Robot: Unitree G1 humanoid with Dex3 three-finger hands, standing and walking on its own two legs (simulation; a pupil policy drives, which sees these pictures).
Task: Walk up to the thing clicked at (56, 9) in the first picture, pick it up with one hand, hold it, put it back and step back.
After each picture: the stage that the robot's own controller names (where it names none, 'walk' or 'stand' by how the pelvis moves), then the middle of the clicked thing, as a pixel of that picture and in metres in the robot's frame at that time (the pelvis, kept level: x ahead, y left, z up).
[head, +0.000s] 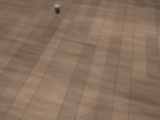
stand; (57, 9) +2.07 +0.34 -0.72
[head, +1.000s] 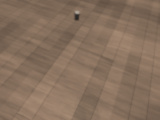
walk; (76, 15) +1.95 +0.10 -0.69
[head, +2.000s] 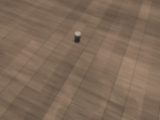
walk; (77, 37) +1.33 +0.05 -0.69
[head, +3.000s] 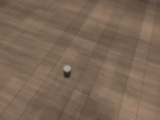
walk; (67, 71) +0.87 +0.13 -0.70
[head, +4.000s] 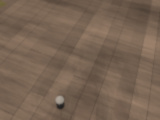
walk; (60, 102) +0.57 +0.16 -0.69
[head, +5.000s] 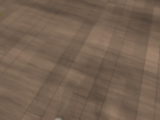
stand; out of the picture +0.42 +0.14 -0.70
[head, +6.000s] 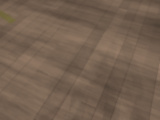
stand; out of the picture +0.36 +0.14 -0.72
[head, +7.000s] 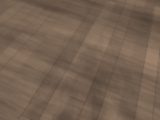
stand; out of the picture +0.35 +0.16 -0.71
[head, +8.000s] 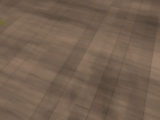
stand; out of the picture +0.32 +0.19 -0.72
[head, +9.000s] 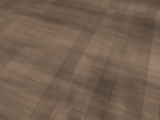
stand; out of the picture +0.30 +0.20 -0.73
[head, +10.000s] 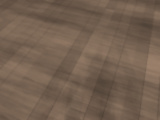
stand; out of the picture +0.30 +0.21 -0.72
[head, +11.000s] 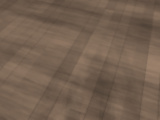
stand; out of the picture +0.29 +0.21 -0.73
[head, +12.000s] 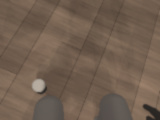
go down; (39, 87) +0.37 +0.19 -0.44
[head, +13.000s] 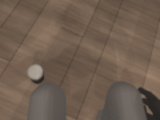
close in; (36, 74) +0.40 +0.19 -0.32
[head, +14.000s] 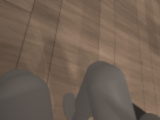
close in; out of the picture +0.40 +0.22 -0.22
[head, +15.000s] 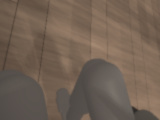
close; out of the picture +0.39 +0.23 -0.22
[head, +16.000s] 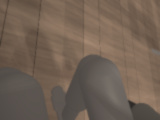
lift; out of the picture +0.38 +0.23 -0.22
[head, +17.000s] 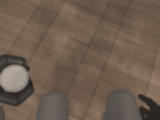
lift; (18, 83) +0.31 +0.20 -0.02
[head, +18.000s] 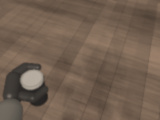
lift; (35, 88) +0.32 +0.16 +0.02
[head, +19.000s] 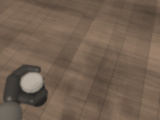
hold; (35, 90) +0.32 +0.16 +0.01
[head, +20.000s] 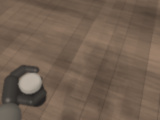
hold; (34, 90) +0.32 +0.17 +0.01
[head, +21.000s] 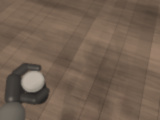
crouch; (36, 88) +0.32 +0.16 +0.01
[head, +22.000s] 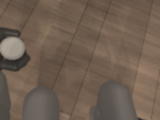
crouch; (15, 54) +0.42 +0.20 -0.09
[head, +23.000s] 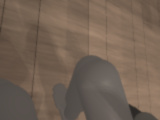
lower; out of the picture +0.43 +0.27 -0.22
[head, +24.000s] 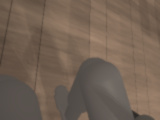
lower; out of the picture +0.41 +0.26 -0.22
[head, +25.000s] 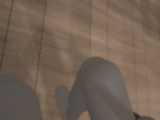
lower; out of the picture +0.42 +0.25 -0.22
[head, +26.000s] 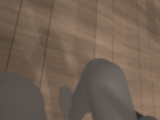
lower; out of the picture +0.41 +0.26 -0.20
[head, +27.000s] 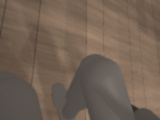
loosen; out of the picture +0.40 +0.23 -0.23
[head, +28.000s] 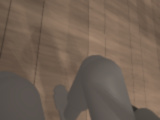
withdraw; out of the picture +0.39 +0.23 -0.23
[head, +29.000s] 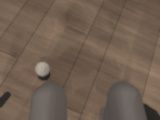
walk; (43, 71) +0.42 +0.18 -0.34
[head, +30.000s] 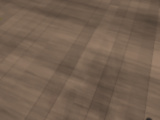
stand; out of the picture +0.33 +0.17 -0.66
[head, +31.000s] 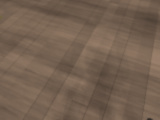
stand; out of the picture +0.34 +0.18 -0.66
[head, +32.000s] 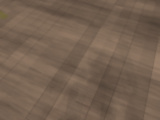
stand; out of the picture +0.34 +0.17 -0.69
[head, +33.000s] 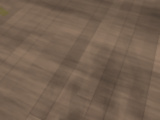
walk; out of the picture +0.35 +0.17 -0.72
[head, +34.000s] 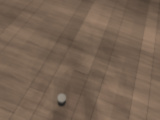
walk; (61, 100) +0.51 +0.08 -0.71
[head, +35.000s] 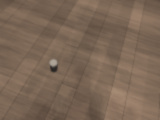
walk; (53, 65) +0.81 +0.21 -0.70
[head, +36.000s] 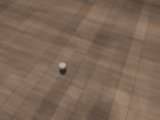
stand; (62, 68) +0.96 +0.18 -0.71
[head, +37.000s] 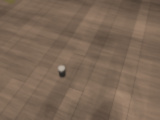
stand; (62, 71) +0.95 +0.20 -0.73
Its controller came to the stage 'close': yes
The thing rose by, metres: 0.73
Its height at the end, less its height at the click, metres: +0.00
